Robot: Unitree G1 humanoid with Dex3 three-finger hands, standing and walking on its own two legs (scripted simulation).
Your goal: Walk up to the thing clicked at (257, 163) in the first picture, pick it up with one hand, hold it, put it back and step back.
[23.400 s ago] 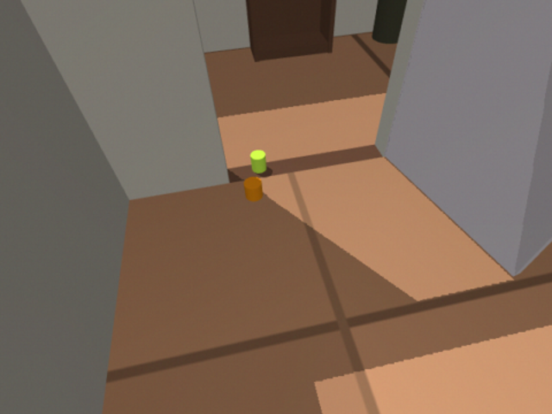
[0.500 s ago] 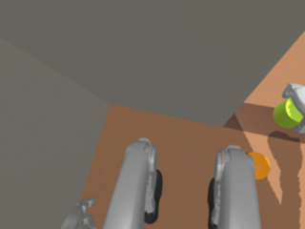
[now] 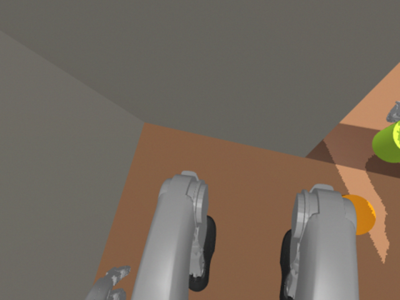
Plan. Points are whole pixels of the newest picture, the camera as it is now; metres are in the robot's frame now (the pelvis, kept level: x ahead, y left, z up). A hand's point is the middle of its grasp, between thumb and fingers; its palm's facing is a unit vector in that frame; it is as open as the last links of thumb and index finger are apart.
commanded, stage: lower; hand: right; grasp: from above
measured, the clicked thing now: out of the picture +0.43 -0.34 -0.22
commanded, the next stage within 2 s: rest in 0.38 s
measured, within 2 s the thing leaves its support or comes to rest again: rests again in 0.82 s
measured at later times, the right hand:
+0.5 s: hand out of the picture +0.41 -0.34 -0.23, palm faces -0.47 +0.12 -0.87, open 10.6 cm
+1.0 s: hand (395, 149) +0.42 -0.35 -0.26, palm faces -0.48 +0.12 -0.87, open 10.6 cm
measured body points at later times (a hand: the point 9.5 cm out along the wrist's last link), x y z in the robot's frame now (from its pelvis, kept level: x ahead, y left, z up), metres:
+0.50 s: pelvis +0.00 +0.00 -0.04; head +0.25 -0.09 +0.33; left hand +0.08 +0.28 -0.14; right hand +0.43 -0.34 -0.18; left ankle +0.10 +0.13 -0.32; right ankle +0.08 -0.12 -0.32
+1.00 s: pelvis +0.01 +0.00 -0.06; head +0.27 -0.09 +0.30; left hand +0.08 +0.28 -0.16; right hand +0.44 -0.35 -0.21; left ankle +0.10 +0.13 -0.32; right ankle +0.08 -0.12 -0.32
